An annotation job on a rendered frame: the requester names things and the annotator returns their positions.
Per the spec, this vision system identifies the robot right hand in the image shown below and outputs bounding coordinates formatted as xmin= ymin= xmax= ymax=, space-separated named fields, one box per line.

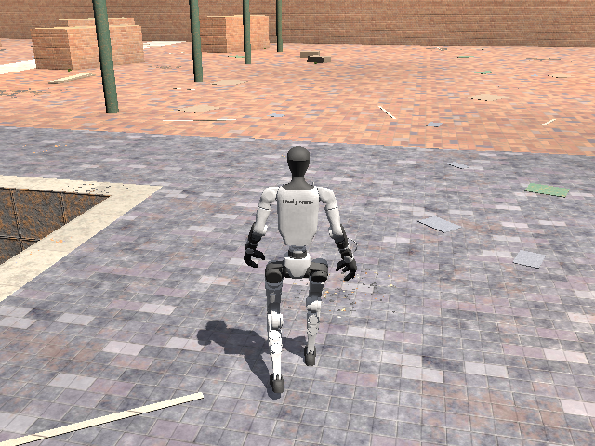
xmin=336 ymin=259 xmax=357 ymax=281

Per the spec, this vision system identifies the right robot forearm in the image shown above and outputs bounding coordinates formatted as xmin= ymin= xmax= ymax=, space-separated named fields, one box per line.
xmin=334 ymin=224 xmax=354 ymax=263

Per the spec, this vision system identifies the robot right upper arm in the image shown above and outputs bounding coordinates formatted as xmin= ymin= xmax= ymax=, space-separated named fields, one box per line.
xmin=317 ymin=187 xmax=343 ymax=239

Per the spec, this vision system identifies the left robot thigh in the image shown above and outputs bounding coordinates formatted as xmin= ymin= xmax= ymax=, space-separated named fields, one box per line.
xmin=265 ymin=260 xmax=284 ymax=330

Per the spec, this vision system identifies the robot torso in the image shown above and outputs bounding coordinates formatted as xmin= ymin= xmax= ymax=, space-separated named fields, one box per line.
xmin=276 ymin=182 xmax=320 ymax=279

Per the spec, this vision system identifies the robot left upper arm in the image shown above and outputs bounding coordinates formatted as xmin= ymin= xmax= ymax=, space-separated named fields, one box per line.
xmin=252 ymin=186 xmax=279 ymax=237

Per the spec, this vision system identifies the robot left hand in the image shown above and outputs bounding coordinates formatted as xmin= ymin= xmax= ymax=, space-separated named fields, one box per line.
xmin=244 ymin=250 xmax=265 ymax=268

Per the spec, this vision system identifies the left robot forearm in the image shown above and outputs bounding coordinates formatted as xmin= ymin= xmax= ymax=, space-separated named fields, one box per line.
xmin=245 ymin=222 xmax=261 ymax=254

